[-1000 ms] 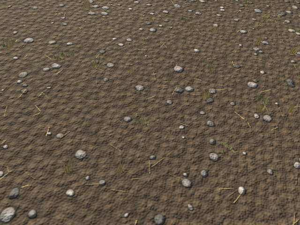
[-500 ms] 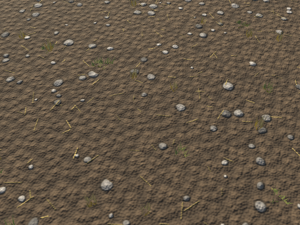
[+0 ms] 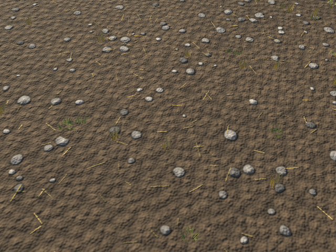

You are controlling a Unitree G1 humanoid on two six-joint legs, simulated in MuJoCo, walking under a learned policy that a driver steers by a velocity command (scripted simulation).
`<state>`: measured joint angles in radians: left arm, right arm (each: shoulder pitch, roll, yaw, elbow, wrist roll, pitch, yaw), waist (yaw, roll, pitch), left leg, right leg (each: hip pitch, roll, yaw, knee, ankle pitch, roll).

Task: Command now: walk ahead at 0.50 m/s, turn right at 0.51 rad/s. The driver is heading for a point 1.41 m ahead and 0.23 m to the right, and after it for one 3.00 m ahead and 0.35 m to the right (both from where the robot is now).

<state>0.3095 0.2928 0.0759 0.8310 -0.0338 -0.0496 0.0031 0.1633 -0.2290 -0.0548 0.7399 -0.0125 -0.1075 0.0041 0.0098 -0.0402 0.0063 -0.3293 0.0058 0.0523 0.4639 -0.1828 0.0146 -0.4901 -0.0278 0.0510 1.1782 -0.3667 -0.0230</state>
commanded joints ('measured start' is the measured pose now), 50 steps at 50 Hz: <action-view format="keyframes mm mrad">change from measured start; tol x32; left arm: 1 -28 34 15 -100 -2 11 -6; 50 -40 110 7 -140 23 -34 -1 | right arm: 1 33 -106 -33 -18 3 -15 0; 50 72 -146 -15 -25 0 1 26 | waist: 1 -17 158 -25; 17 104 111 -104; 19 27 -257 -305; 50 -30 91 -47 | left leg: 1 206 276 -240 -275 121 171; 13 332 297 88 -265 259 111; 17 295 239 187 201 766 47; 19 -396 -12 42 861 -418 -63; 20 -504 1 -136 946 -398 -43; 33 -277 84 -69 197 317 -56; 40 -318 44 -73 34 194 19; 43 42 -13 -15 9 165 88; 45 715 367 -647 -18 31 326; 50 255 242 -401 -219 95 222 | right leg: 1 -215 -97 44 -20 73 5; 14 -133 -38 -97 -523 241 -54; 17 291 99 -185 -610 213 -135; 20 895 -300 751 -894 -57 -385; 27 319 -151 237 -964 485 -276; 37 421 -150 151 -956 386 -198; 43 509 -125 117 -618 878 -125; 46 -210 98 130 153 -201 -9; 50 -181 -70 48 10 41 -6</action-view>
